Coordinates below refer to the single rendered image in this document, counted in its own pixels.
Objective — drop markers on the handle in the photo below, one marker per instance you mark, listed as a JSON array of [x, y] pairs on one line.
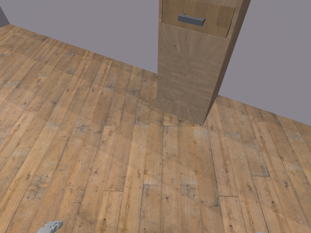
[[191, 20]]

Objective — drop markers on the drawer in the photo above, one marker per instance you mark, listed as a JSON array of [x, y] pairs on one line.
[[218, 17]]

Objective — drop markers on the cabinet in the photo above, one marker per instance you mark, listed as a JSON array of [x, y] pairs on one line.
[[191, 65]]

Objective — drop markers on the left robot hand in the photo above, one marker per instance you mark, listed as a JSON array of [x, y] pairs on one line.
[[51, 227]]

